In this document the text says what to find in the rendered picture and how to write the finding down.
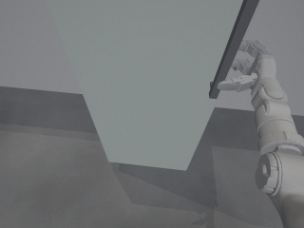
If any fridge door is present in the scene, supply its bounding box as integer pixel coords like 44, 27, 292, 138
46, 0, 261, 171

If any right robot hand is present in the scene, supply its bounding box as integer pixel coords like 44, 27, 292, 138
217, 40, 276, 92

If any right robot forearm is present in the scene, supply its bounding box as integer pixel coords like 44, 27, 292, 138
251, 78, 304, 157

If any robot right upper arm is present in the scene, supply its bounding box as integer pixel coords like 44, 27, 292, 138
255, 151, 304, 228

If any handle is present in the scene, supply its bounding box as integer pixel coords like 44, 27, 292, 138
209, 0, 259, 99

